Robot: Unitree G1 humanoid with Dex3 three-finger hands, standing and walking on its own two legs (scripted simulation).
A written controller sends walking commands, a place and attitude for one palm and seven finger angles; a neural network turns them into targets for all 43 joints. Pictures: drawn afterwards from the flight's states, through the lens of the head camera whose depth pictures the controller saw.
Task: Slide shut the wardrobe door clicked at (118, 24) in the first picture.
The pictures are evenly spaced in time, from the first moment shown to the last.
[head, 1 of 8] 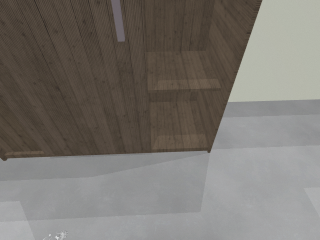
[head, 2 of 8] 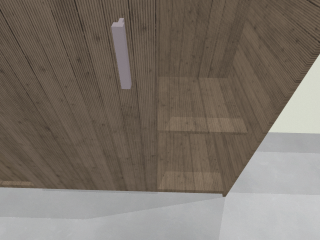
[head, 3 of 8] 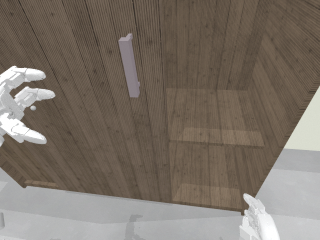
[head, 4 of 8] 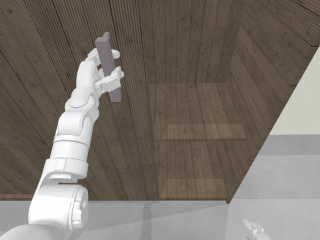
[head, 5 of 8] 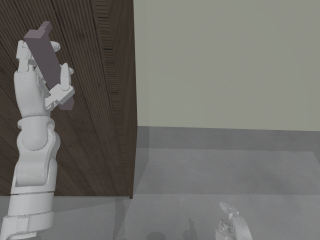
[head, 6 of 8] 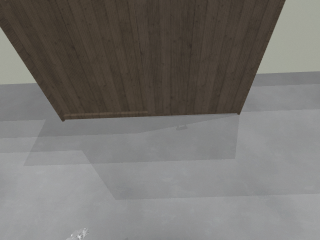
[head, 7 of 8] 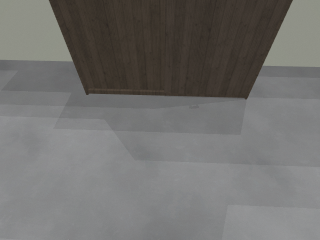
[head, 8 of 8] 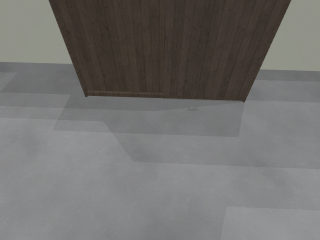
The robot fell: no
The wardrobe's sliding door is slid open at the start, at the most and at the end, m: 0.42 0.42 0.00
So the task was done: yes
